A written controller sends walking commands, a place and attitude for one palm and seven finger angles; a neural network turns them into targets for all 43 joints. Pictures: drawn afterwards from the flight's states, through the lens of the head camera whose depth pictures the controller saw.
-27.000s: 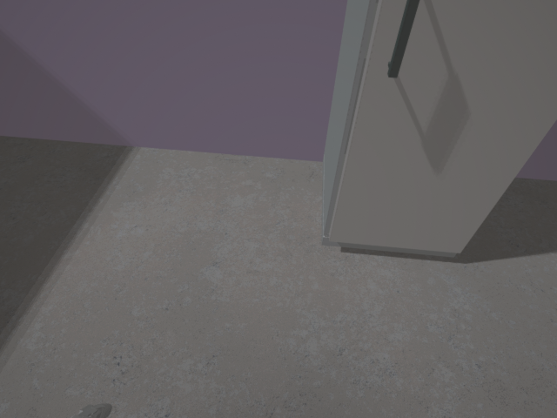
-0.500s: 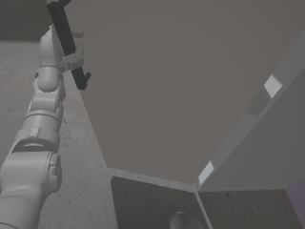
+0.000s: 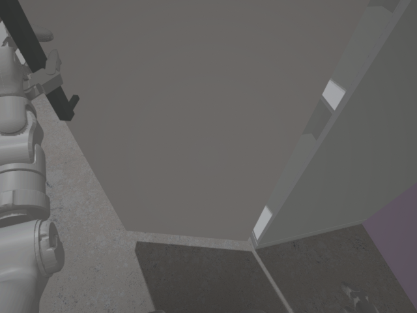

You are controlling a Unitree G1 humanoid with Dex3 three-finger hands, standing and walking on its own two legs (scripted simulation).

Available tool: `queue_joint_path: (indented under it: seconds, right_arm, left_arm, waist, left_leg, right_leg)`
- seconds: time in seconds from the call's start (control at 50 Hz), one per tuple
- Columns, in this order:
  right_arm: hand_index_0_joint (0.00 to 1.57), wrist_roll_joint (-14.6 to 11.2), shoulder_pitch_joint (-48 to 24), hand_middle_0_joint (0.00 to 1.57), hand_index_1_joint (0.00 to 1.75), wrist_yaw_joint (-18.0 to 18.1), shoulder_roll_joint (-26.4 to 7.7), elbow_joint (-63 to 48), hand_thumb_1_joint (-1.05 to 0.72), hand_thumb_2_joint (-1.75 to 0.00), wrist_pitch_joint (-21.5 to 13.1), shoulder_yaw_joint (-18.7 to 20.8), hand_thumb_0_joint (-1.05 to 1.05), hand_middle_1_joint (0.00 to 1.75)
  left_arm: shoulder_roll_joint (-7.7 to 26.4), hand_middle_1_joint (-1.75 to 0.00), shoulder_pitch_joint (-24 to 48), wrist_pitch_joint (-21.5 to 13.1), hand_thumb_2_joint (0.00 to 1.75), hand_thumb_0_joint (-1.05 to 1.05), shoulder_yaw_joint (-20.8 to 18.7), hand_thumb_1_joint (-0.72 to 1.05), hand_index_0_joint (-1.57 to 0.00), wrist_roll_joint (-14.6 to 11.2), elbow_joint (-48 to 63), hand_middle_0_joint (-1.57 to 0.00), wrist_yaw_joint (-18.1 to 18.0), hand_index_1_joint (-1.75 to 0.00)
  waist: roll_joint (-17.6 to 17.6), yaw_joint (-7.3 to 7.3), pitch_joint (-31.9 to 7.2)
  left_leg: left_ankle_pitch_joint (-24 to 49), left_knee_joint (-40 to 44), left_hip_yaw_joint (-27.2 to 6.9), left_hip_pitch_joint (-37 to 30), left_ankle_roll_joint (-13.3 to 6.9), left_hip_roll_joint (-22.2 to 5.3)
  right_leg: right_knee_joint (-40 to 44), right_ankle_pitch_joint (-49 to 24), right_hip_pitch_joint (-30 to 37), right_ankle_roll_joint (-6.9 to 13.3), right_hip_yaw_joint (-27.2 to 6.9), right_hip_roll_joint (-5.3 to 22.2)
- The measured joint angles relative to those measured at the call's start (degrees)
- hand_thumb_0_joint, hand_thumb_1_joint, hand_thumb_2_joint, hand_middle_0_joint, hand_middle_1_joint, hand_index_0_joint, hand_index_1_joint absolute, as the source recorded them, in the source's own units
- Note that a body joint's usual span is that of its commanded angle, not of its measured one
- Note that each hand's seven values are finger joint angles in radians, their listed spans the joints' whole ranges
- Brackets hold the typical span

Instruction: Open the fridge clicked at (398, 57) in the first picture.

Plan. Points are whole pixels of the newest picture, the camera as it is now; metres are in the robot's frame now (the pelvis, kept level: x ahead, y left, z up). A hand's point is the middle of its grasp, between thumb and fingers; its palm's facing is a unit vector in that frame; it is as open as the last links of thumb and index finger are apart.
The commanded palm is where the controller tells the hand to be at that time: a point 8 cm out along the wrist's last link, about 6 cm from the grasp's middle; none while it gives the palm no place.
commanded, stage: stop walking and hold the door back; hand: left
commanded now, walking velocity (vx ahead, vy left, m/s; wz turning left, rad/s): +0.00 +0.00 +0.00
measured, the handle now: (46, 59) +0.50 +0.26 +0.21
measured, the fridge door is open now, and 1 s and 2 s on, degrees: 72 75 74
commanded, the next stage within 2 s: loosen the grip on the handle in 0.24 s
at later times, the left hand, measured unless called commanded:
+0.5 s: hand (40, 80) +0.44 +0.25 +0.22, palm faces +0.29 -0.94 -0.17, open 7.0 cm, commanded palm +0.40 +0.29 +0.20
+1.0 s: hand (47, 91) +0.43 +0.25 +0.20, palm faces +0.31 -0.92 -0.23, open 14.4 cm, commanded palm +0.39 +0.30 +0.20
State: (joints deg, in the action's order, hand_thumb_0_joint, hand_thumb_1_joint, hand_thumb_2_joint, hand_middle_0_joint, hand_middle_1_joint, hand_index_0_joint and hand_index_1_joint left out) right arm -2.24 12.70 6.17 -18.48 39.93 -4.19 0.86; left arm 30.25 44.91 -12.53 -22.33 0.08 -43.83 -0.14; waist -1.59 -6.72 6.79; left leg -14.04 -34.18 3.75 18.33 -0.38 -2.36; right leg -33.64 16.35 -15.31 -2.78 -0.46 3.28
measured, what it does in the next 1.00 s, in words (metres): stands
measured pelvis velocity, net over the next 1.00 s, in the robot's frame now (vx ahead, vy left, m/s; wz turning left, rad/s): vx -0.02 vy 0.00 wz -0.06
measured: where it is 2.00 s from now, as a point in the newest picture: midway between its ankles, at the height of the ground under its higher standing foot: outside the picture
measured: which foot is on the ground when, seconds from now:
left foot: down 0.00-1.00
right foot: down 0.00-1.00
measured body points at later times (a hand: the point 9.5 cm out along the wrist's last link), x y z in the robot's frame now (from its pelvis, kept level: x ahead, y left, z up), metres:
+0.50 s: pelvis -0.01 +0.01 +0.00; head +0.00 +0.02 +0.45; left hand +0.41 +0.30 +0.23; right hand +0.12 -0.25 -0.08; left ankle +0.05 +0.11 -0.73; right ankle -0.02 -0.12 -0.73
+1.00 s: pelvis -0.02 +0.00 +0.00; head +0.01 +0.00 +0.45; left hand +0.41 +0.29 +0.21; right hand +0.02 -0.27 -0.12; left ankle +0.05 +0.11 -0.73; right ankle -0.02 -0.12 -0.73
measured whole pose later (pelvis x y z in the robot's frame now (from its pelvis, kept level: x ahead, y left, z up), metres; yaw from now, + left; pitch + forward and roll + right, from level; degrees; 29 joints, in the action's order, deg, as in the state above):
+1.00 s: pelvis -0.02 +0.00 +0.00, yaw -3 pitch +4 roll -1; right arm -0.4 21.2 5.2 -14.8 42.5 -6.7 -1.3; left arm 30.4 37.8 -15.9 -20.7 0.6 -41.8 -0.3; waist 0.7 -3.5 -1.7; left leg -12.9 -36.4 1.8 28.1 -0.9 -1.8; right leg -35.7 18.2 -22.0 0.4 1.8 -0.8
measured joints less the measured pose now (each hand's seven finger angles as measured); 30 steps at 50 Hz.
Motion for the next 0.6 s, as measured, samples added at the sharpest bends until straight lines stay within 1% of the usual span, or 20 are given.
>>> queue_joint_path:
  seconds: [0.02,0.06,0.1,0.12,0.14,0.16,0.2,0.26,0.34,0.36,0.38,0.4,0.42,0.46,0.48,0.52,0.56,0.6]
  right_arm:
    - [0.2,-0.06,0.16,0.2,0.3,-0.24,0.87,-0.65,-0.91,-0.9,0.14,-0.14,0.0,0.3]
    - [0.2,0.39,0.27,0.2,0.3,-0.72,2.68,-1.75,-0.91,-0.9,-0.07,-0.81,0.0,0.3]
    - [0.2,0.71,0.59,0.2,0.3,-1.21,4.22,-2.62,-0.91,-0.9,-0.6,-1.66,0.0,0.3]
    - [0.2,0.72,0.68,0.2,0.3,-1.47,4.83,-2.95,-0.91,-0.9,-0.77,-2.16,0.0,0.3]
    - [0.2,0.73,0.69,0.2,0.3,-1.73,5.37,-3.23,-0.91,-0.9,-0.84,-2.69,0.0,0.3]
    - [0.2,0.75,0.26,0.2,0.3,-1.95,5.59,-3.24,-0.91,-0.9,-0.8,-3.09,0.0,0.3]
    - [0.2,0.72,-0.69,0.2,0.3,-2.0,5.61,-2.68,-0.9,-0.9,-0.4,-3.45,0.0,0.3]
    - [0.21,0.25,-1.09,0.21,0.3,-1.54,5.52,-1.64,-0.9,-0.9,0.15,-3.72,0.0,0.3]
    - [0.21,0.18,-1.62,0.21,0.3,-0.52,5.47,-0.01,-0.9,-0.9,0.81,-4.01,0.01,0.3]
    - [0.21,0.41,-1.66,0.21,0.3,-1.14,5.58,0.05,-0.9,-0.9,0.42,-3.26,0.01,0.3]
    - [0.21,1.21,-1.39,0.21,0.3,-1.79,5.85,0.47,-0.9,-0.9,-0.66,-2.69,0.01,0.3]
    - [0.21,1.38,-0.91,0.21,0.3,-2.38,6.02,0.69,-0.9,-0.9,-1.65,-2.39,0.01,0.3]
    - [0.21,1.5,-0.23,0.21,0.3,-2.9,6.02,0.51,-0.9,-0.9,-2.48,-2.01,0.01,0.3]
    - [0.21,2.17,0.77,0.21,0.3,-3.53,5.37,-0.16,-0.9,-0.9,-3.63,-1.37,0.01,0.3]
    - [0.21,2.42,1.09,0.21,0.3,-3.68,4.84,-0.57,-0.9,-0.9,-3.91,-1.06,0.01,0.3]
    - [0.21,2.58,1.55,0.21,0.3,-3.89,3.79,-1.26,-0.9,-0.9,-4.04,-0.74,0.0,0.3]
    - [0.2,2.6,2.27,0.2,0.3,-3.99,3.16,-1.54,-0.9,-0.9,-3.83,-0.7,0.0,0.3]
    - [0.2,2.59,3.21,0.2,0.3,-3.9,2.94,-1.33,-0.9,-0.9,-3.27,-0.98,0.0,0.3]
  left_arm:
    - [-0.26,-1.4,-1.2,-0.07,0.75,-0.02,0.72,0.65,-0.45,-0.4,2.01,-0.46,-0.11,-1.4]
    - [-0.52,-1.4,-3.42,0.04,0.75,-0.03,1.36,0.65,-0.44,-0.61,5.8,-0.46,-0.26,-1.39]
    - [-0.87,-1.4,-4.72,0.22,0.74,-0.04,2.05,0.65,-0.42,-0.68,8.6,-0.46,-0.7,-1.38]
    - [-0.94,-1.4,-5.26,0.5,0.74,-0.04,2.35,0.66,-0.41,-0.82,9.97,-0.46,-0.9,-1.37]
    - [-0.82,-1.4,-5.79,0.88,0.74,-0.05,2.52,0.65,-0.4,-0.94,11.3,-0.46,-1.04,-1.37]
    - [-0.87,-1.4,-6.42,1.14,0.74,-0.05,2.44,0.65,-0.4,-1.07,12.59,-0.46,-1.35,-1.37]
    - [-1.61,-1.4,-7.65,1.11,0.74,-0.06,2.23,0.66,-0.38,-1.26,14.03,-0.46,-1.99,-1.37]
    - [-2.51,-1.4,-7.73,1.86,0.75,-0.07,3.5,0.65,-0.38,-1.43,14.15,-0.46,-1.86,-1.37]
    - [-3.27,-1.4,-6.59,2.32,0.77,-0.09,5.71,0.65,-0.41,-1.7,12.07,-0.46,-1.33,-1.38]
    - [-3.44,-1.4,-4.85,2.13,0.77,-0.1,5.07,0.63,-0.41,0.17,10.14,-0.46,0.24,-1.39]
    - [-3.19,-1.4,-2.17,2.32,0.76,-0.11,4.82,0.6,-0.42,2.17,6.49,-0.46,1.78,-1.39]
    - [-3.1,-1.41,-0.08,3.35,0.76,-0.11,4.37,0.57,-0.42,3.2,3.47,-0.46,3.02,-1.39]
    - [-3.33,-1.41,1.1,4.54,0.76,-0.11,3.93,0.54,-0.43,3.51,1.45,-0.47,3.44,-1.39]
    - [-3.76,-1.41,0.74,5.22,0.75,-0.09,2.43,0.5,-0.43,2.8,0.11,-0.47,3.31,-1.39]
    - [-3.74,-1.41,-0.17,4.77,0.73,-0.08,2.15,0.47,-0.43,2.65,0.16,-0.47,2.63,-1.39]
    - [-3.28,-1.41,-0.58,4.02,0.69,-0.05,2.52,0.4,-0.39,3.07,-1.24,-0.47,0.42,-1.36]
    - [-2.8,-1.41,-0.06,1.87,0.63,-0.04,2.93,0.29,-0.35,4.0,-2.9,-0.47,-1.49,-1.33]
    - [-2.09,-1.41,0.46,-0.66,0.55,-0.02,3.03,0.14,-0.33,4.82,-3.95,-0.46,-2.34,-1.33]
  waist:
    - [-0.45,0.65,-0.45]
    - [-0.5,1.47,-1.07]
    - [0.08,2.46,-1.39]
    - [0.27,2.98,-1.46]
    - [0.16,3.52,-1.61]
    - [0.73,3.96,-1.27]
    - [2.8,4.14,-0.37]
    - [3.72,4.7,-0.31]
    - [2.11,5.59,-1.01]
    - [1.74,6.17,-0.85]
    - [0.83,6.38,-2.11]
    - [-0.06,5.95,-4.11]
    - [-0.54,5.48,-5.93]
    - [-0.45,4.78,-8.01]
    - [0.02,4.52,-8.49]
    - [0.97,3.63,-8.74]
    - [1.11,2.9,-8.51]
    - [0.65,2.5,-8.31]
  left_leg:
    - [-0.05,0.07,0.52,0.25,-0.37,-0.11]
    - [0.48,0.91,0.94,0.78,-0.68,-0.77]
    - [1.05,1.51,0.85,1.64,-0.54,-1.47]
    - [1.08,1.33,0.85,2.2,-0.35,-1.63]
    - [0.86,0.77,1.11,2.86,-0.16,-1.56]
    - [0.42,-0.13,1.17,3.42,0.02,-1.86]
    - [0.0,-0.86,0.51,3.65,0.22,-2.5]
    - [0.2,-0.64,-0.03,3.38,0.1,-1.84]
    - [0.94,1.2,0.67,1.53,-0.61,-0.35]
    - [1.22,1.59,0.94,1.07,-0.74,-0.38]
    - [1.73,2.28,1.2,1.66,-0.86,-0.09]
    - [2.46,3.01,1.11,2.81,-0.92,0.35]
    - [3.12,3.49,0.9,3.8,-0.89,0.62]
    - [3.79,3.91,0.95,4.39,-0.8,0.7]
    - [3.78,3.72,1.13,4.5,-0.87,0.55]
    - [3.6,2.85,1.24,5.12,-1.16,0.3]
    - [3.61,1.88,1.1,6.25,-1.35,0.35]
    - [3.72,1.08,1.02,7.57,-1.37,0.4]
  right_leg:
    - [-1.01,0.8,-0.65,0.48,-0.13,-0.35]
    - [-3.72,5.56,-1.7,1.07,0.95,-1.7]
    - [-2.85,7.16,-1.16,1.53,2.59,-3.06]
    - [-0.63,5.66,-0.14,1.71,3.26,-3.47]
    - [2.21,2.65,1.12,1.87,3.56,-3.55]
    - [3.86,-0.69,1.55,2.56,3.62,-3.88]
    - [4.2,-0.48,2.02,3.19,4.19,-4.61]
    - [3.61,1.27,2.3,3.05,4.73,-4.06]
    - [2.82,1.91,2.88,2.33,4.29,-2.54]
    - [3.1,1.66,3.17,2.18,4.03,-2.54]
    - [2.75,1.42,2.02,2.3,3.83,-2.26]
    - [2.19,1.24,0.39,2.53,3.98,-1.86]
    - [1.97,1.03,-0.79,2.7,4.19,-1.64]
    - [2.62,0.73,-1.26,2.64,4.02,-1.6]
    - [2.76,0.58,-1.32,2.46,3.82,-1.73]
    - [2.19,0.35,-1.87,2.28,3.68,-1.91]
    - [0.82,0.51,-3.11,2.24,3.8,-1.8]
    - [-0.69,0.81,-4.73,2.34,3.82,-1.7]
